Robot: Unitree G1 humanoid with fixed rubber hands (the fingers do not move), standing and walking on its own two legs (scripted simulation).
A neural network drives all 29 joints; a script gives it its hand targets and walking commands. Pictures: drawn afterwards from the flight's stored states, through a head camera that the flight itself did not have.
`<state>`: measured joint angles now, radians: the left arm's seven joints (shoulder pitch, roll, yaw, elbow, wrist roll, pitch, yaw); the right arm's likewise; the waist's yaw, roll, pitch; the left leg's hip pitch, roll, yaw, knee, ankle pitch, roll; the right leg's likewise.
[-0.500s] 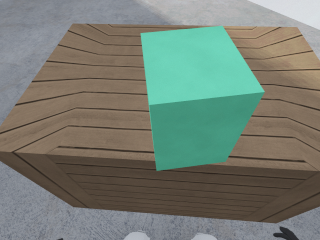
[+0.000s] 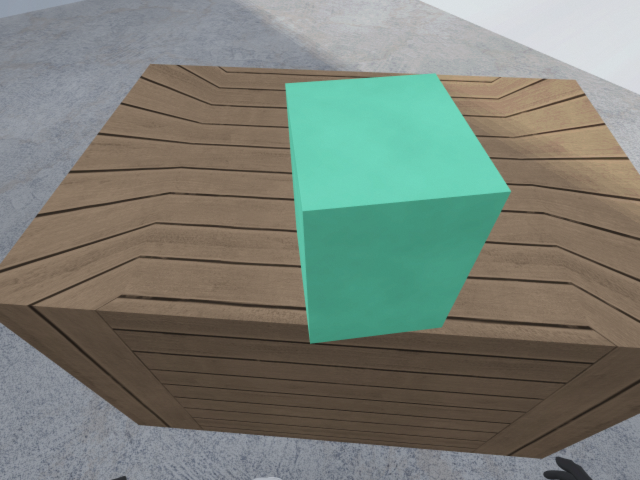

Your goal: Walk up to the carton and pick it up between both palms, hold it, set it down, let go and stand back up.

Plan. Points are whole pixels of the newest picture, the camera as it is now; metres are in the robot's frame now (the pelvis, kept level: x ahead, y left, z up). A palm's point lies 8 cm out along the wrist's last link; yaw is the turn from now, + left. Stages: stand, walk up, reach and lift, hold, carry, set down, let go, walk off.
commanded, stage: stand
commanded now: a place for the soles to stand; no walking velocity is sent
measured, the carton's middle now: (369, 215) +0.43 -0.04 +0.09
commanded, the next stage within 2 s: reach and lift in 0.16 s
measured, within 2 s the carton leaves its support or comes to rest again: neither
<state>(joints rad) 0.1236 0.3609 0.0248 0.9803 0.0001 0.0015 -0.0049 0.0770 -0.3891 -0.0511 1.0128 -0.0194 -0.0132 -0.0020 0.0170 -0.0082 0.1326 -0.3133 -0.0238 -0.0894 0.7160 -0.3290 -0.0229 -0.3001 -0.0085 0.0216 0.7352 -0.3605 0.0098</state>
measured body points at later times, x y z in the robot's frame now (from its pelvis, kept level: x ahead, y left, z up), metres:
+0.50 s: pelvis +0.01 +0.00 +0.00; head +0.04 +0.00 +0.45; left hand +0.20 +0.29 -0.07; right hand +0.17 -0.30 -0.10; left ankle +0.04 +0.14 -0.71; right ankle +0.03 -0.13 -0.71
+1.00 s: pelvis +0.01 -0.02 +0.02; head -0.01 -0.02 +0.47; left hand +0.17 +0.24 -0.04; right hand +0.16 -0.31 -0.03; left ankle +0.04 +0.14 -0.71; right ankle +0.03 -0.13 -0.71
